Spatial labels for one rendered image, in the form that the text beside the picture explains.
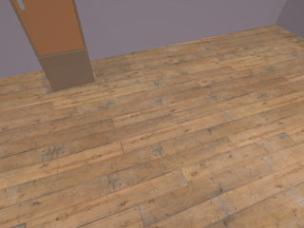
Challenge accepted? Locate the cupboard door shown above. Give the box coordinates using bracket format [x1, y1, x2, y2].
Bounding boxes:
[12, 0, 84, 56]

